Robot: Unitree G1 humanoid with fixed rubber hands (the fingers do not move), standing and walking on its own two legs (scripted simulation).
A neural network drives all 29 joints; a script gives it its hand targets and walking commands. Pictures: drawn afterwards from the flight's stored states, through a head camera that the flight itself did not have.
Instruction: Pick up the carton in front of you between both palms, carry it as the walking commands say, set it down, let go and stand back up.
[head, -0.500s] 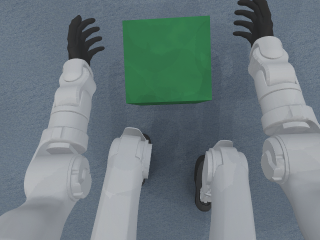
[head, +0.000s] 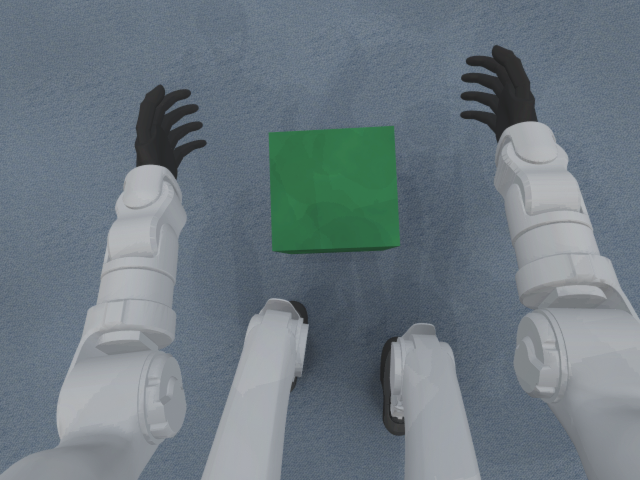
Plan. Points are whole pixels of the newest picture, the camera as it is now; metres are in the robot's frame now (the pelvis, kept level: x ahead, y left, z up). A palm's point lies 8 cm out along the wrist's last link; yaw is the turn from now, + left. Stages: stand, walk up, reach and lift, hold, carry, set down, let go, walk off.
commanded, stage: set down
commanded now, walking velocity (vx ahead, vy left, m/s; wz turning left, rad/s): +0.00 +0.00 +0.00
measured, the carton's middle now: (334, 200) +0.47 +0.06 -0.43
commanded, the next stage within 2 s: let go in 0.18 s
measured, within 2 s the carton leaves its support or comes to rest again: neither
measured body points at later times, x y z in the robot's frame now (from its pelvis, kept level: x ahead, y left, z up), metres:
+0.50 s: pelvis +0.04 +0.01 +0.13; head +0.28 +0.02 +0.51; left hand +0.39 +0.25 +0.02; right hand +0.45 -0.17 +0.01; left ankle +0.11 +0.13 -0.52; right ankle +0.06 -0.13 -0.52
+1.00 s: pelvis +0.11 +0.00 +0.21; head +0.18 -0.01 +0.66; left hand +0.27 +0.24 +0.14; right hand +0.32 -0.22 +0.13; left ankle +0.11 +0.13 -0.52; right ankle +0.06 -0.13 -0.52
